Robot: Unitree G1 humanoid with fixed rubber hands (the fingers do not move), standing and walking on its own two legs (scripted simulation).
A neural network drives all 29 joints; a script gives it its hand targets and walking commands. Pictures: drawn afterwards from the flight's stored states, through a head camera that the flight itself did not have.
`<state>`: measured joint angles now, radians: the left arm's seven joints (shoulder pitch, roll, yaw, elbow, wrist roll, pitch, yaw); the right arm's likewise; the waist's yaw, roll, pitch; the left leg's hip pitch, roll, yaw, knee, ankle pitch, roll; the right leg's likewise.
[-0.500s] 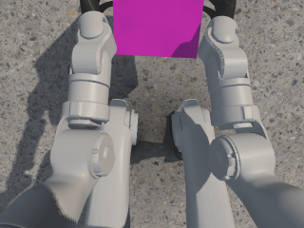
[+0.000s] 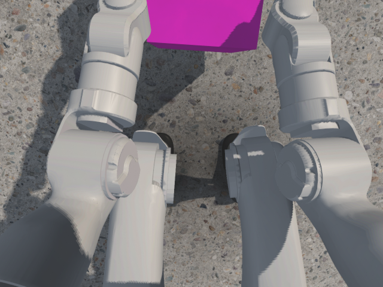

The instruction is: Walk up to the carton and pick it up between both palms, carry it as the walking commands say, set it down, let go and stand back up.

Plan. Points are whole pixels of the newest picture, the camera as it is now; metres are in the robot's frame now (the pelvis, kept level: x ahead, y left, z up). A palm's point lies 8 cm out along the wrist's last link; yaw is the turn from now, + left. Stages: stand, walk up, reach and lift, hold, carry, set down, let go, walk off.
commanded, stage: set down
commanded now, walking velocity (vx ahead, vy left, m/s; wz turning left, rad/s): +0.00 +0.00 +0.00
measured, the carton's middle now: out of the picture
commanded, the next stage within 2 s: none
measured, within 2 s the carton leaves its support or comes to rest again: rests again in 0.92 s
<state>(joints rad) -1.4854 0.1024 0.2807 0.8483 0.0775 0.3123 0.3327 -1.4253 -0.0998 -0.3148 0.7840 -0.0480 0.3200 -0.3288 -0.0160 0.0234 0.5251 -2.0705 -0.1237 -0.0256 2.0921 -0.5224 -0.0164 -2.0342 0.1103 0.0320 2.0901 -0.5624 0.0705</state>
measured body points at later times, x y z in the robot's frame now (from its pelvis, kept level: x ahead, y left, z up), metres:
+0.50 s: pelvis +0.03 +0.00 -0.04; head +0.40 -0.01 +0.20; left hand +0.59 +0.10 -0.22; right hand +0.57 -0.15 -0.22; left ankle +0.14 +0.11 -0.37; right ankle +0.13 -0.13 -0.37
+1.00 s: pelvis +0.02 -0.01 -0.05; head +0.38 -0.01 +0.20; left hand +0.57 +0.11 -0.23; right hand +0.56 -0.15 -0.23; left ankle +0.14 +0.11 -0.37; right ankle +0.13 -0.13 -0.37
